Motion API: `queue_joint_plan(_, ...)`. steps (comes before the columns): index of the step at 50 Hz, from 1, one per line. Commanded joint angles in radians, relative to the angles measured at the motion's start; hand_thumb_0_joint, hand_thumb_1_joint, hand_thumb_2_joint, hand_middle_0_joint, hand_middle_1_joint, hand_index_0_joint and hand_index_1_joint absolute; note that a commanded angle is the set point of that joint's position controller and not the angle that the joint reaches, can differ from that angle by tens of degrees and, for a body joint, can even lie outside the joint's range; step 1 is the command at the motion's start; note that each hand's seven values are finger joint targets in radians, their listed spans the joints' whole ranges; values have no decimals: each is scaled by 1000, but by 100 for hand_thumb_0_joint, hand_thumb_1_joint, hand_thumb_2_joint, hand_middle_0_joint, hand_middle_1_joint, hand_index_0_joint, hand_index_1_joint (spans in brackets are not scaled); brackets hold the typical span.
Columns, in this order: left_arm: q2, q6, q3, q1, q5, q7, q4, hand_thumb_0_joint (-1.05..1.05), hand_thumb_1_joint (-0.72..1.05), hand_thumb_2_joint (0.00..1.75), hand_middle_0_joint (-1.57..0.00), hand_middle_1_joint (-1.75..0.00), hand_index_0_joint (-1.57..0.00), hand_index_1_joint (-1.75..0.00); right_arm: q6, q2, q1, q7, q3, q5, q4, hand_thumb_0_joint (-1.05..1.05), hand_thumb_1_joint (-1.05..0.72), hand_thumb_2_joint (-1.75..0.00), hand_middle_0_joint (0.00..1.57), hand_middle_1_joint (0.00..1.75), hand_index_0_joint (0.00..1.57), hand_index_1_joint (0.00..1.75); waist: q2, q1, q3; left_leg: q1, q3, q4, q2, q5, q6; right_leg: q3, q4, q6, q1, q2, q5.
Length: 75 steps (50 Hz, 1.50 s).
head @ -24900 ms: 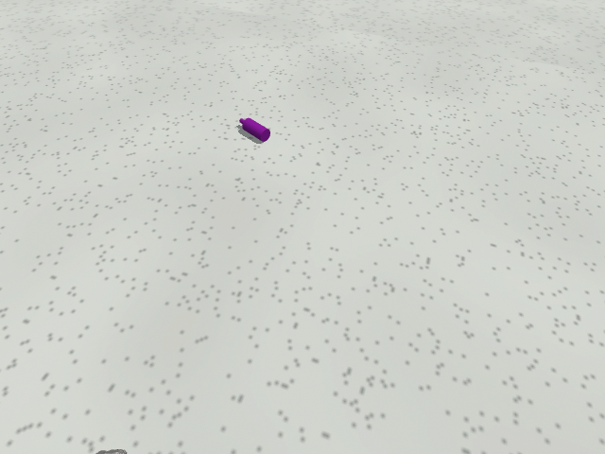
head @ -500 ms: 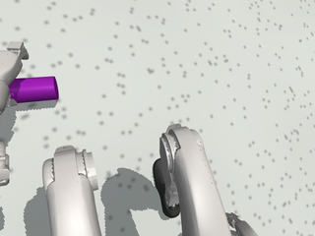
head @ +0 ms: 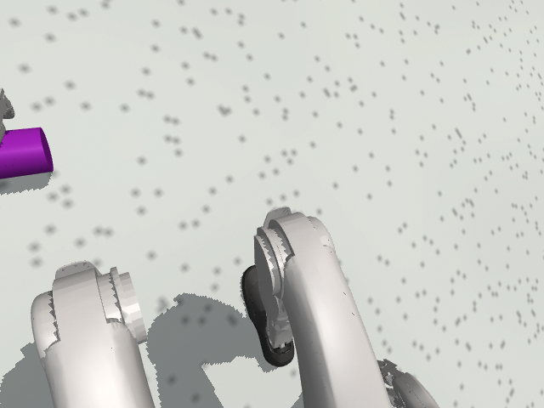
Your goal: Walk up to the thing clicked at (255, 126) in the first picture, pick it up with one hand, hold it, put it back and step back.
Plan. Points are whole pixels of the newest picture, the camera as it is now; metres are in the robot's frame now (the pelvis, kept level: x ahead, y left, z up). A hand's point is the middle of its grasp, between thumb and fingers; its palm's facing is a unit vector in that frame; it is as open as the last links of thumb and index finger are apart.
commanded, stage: rest palm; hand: left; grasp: from above
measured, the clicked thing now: out of the picture +0.49 +0.31 -0.28
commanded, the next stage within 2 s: close in 0.64 s
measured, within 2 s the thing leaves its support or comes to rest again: neither
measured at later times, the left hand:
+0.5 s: hand out of the picture +0.48 +0.28 -0.25, palm faces -0.48 -0.11 -0.87, open 13.9 cm
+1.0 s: hand out of the picture +0.48 +0.27 -0.26, palm faces -0.45 -0.08 -0.89, open 12.6 cm
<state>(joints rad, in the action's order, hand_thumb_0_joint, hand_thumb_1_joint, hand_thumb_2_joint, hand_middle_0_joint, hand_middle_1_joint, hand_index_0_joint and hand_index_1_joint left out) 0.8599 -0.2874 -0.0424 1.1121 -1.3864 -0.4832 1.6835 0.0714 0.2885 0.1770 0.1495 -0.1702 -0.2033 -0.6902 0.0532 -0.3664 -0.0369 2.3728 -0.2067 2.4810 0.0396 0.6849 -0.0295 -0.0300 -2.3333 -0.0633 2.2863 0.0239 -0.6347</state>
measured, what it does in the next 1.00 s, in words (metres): stands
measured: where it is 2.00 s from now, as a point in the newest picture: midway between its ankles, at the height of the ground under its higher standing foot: (205, 364)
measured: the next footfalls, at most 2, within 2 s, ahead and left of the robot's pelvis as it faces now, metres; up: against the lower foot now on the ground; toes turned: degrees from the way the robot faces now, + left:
none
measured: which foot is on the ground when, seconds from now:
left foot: down 0.00-1.00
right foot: down 0.00-1.00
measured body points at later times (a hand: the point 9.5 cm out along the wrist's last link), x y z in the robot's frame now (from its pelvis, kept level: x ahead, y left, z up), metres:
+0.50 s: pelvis +0.01 +0.01 -0.01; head +0.29 +0.11 +0.32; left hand +0.51 +0.29 -0.20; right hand +0.04 -0.25 -0.08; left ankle +0.07 +0.13 -0.28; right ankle +0.12 -0.15 -0.28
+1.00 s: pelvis +0.01 +0.01 -0.01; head +0.28 +0.12 +0.32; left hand +0.50 +0.27 -0.21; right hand +0.03 -0.25 -0.07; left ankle +0.07 +0.13 -0.28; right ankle +0.12 -0.14 -0.28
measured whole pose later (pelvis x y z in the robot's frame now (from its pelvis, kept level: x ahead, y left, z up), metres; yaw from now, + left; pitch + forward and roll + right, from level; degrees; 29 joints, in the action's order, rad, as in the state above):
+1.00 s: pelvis +0.01 +0.01 -0.01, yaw -4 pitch +30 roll -15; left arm 0.96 -0.24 -0.09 1.12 -1.40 -0.64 1.78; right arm 0.19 0.32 0.12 0.27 -0.27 -0.28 -0.67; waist 0.11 -0.42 -0.13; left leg 2.37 -0.26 2.57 0.02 0.74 -0.01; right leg -0.08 -2.36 -0.07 2.27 0.04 -0.64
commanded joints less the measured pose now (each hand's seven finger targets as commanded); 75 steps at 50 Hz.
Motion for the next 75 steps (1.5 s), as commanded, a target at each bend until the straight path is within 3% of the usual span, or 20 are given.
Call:
queue_joint_plan(1, 190, -1, -22, 343, 1, -93, -120, 0, -51, 108, -8, -105, -8, -106, 40, 304, 198, 5, 78, -20, -6, 0, -90, -90, 20, 30, 20, 30, -439, -46, 624, -551, 126, -254, -19, -114, 39, -180, 163, 84, -281, 18, 154)
queue_joint_plan(4, 251, 6, -57, 348, -4, -120, -167, 0, -51, 109, -9, -105, -8, -106, 55, 315, 198, 17, 73, -26, -7, 0, -90, -90, 20, 30, 20, 30, -483, -37, 693, -592, 118, -239, -25, -174, 35, -184, 146, 84, -323, 22, 209)
queue_joint_plan(6, 251, 18, -75, 310, -3, -130, -103, 0, -49, 106, -8, -105, -8, -105, 68, 324, 194, 32, 67, -41, -8, 0, -90, -90, 20, 30, 20, 30, -469, -57, 644, -562, 114, -227, -27, -171, 34, -189, 132, 81, -316, 22, 211)
queue_joint_plan(11, 267, 45, -105, 257, -3, -148, -52, 0, -52, 102, -7, -101, -7, -101, 79, 329, 189, 57, 64, -51, -15, 0, -90, -90, 20, 30, 20, 30, -481, -48, 608, -545, 103, -227, -31, -194, 28, -199, 117, 86, -308, 30, 229)
queue_joint_plan(19, 293, 57, -121, 250, 19, -115, -87, 0, -50, 99, -7, -101, -7, -100, 88, 341, 190, 88, 49, -58, 1, 0, -90, -90, 20, 30, 20, 30, -495, -58, 614, -560, 85, -205, -34, -267, 22, -211, 102, 88, -344, 30, 278)
queue_joint_plan(20, 265, 56, -106, 244, 27, -103, -63, 0, -51, 99, -7, -100, -7, -100, 90, 341, 194, 91, 45, -58, 6, 0, -90, -90, 20, 30, 20, 30, -473, -79, 576, -543, 89, -185, -35, -266, 26, -210, 105, 85, -347, 29, 284)
queue_joint_plan(22, 309, 41, -123, 261, 28, -102, -135, 0, -50, 102, -9, -101, -8, -102, 84, 344, 199, 91, 48, -57, -4, 0, -90, -90, 20, 30, 20, 30, -498, -59, 642, -566, 88, -195, -35, -285, 26, -207, 113, 84, -400, 32, 303)
queue_joint_plan(25, 259, 26, -91, 231, 33, -90, -82, 0, -49, 101, -9, -101, -9, -102, 84, 336, 201, 95, 35, -66, -6, 0, -90, -90, 20, 30, 20, 30, -448, -88, 586, -536, 94, -172, -34, -261, 32, -207, 124, 74, -401, 33, 294)
queue_joint_plan(31, 261, -1, -55, 249, 14, -115, -74, 0, -52, 101, -8, -100, -7, -101, 78, 331, 159, 93, 24, -62, -1, 0, -90, -91, 20, 30, 20, 30, -476, -77, 570, -535, 80, -193, -41, -206, 26, -222, 114, 81, -360, 40, 250)
queue_joint_plan(37, 254, -1, -43, 247, -5, -161, -23, 0, -52, 104, -9, -100, -7, -101, 86, 340, 142, 94, 10, -70, -3, 0, -90, -91, 20, 30, 20, 30, -454, -91, 530, -514, 74, -195, -42, -187, 31, -226, 119, 75, -351, 44, 245)
queue_joint_plan(40, 257, 13, -42, 257, -10, -179, 2, 0, -31, 101, -21, -102, -22, -102, 102, 359, 135, 98, 12, -72, 3, 0, -90, -90, 20, 30, 20, 30, -452, -97, 495, -504, 65, -207, -41, -171, 28, -233, 112, 74, -313, 40, 229)
queue_joint_plan(43, 303, 25, -62, 303, -10, -198, -36, 0, -25, 95, -25, -100, -26, -99, 107, 366, 128, 97, 10, -70, 8, 0, -90, -90, 20, 30, 20, 30, -480, -88, 534, -526, 56, -227, -45, -150, 24, -231, 119, 78, -324, 45, 210)
queue_joint_plan(47, 284, 50, -55, 283, -9, -205, -19, 0, -26, 85, -21, -97, -24, -94, 123, 368, 117, 107, 6, -73, 10, 0, -90, -90, 20, 30, 20, 30, -487, -94, 556, -541, 54, -205, -49, -192, 22, -229, 110, 73, -339, 44, 254)
queue_joint_plan(50, 281, 64, -51, 267, 9, -191, 13, 0, -23, 83, -26, -94, -28, -92, 137, 367, 109, 117, -1, -74, 11, 0, -90, -90, 20, 30, 20, 30, -480, -100, 499, -517, 54, -199, -49, -166, 24, -228, 106, 70, -326, 39, 232)
queue_joint_plan(53, 344, 72, -85, 297, 20, -187, -53, 0, -18, 83, -31, -91, -33, -90, 135, 378, 128, 113, 2, -67, 13, 0, -90, -90, 20, 30, 20, 30, -492, -83, 564, -521, 66, -201, -47, -182, 29, -216, 125, 73, -384, 44, 249)
queue_joint_plan(56, 294, 79, -73, 241, 36, -174, -3, 0, -16, 78, -31, -89, -34, -87, 143, 367, 136, 119, 0, -71, 6, 0, -90, -90, 20, 30, 20, 30, -487, -95, 540, -533, 62, -198, -50, -212, 24, -230, 113, 73, -374, 46, 265)
queue_joint_plan(65, 301, 62, -64, 254, 64, -126, -61, 0, -6, 72, -40, -82, -42, -80, 128, 372, 138, 113, -1, -56, 13, 0, -90, -90, 20, 30, 20, 30, -503, -85, 551, -533, 57, -195, -50, -232, 21, -229, 121, 83, -385, 43, 273)
queue_joint_plan(68, 258, 51, -42, 221, 57, -113, -39, 0, 0, 71, -44, -80, -46, -78, 122, 369, 149, 116, -2, -60, 17, 0, -90, -90, 20, 30, 20, 30, -478, -102, 523, -531, 51, -200, -50, -238, 18, -238, 117, 80, -373, 42, 276)
queue_joint_plan(71, 286, 34, -47, 253, 57, -113, -94, 0, 3, 70, -47, -79, -49, -76, 113, 365, 147, 111, 3, -54, 21, 0, -90, -90, 20, 30, 20, 30, -499, -81, 569, -547, 51, -213, -49, -219, 21, -232, 127, 79, -391, 44, 264)
queue_joint_plan(75, 280, 20, -39, 250, 39, -126, -54, 0, 8, 64, -50, -75, -53, -72, 109, 366, 145, 109, -6, -58, 25, 0, -90, -90, 20, 30, 20, 30, -475, -98, 532, -521, 51, -212, -49, -193, 24, -235, 125, 77, -371, 43, 247)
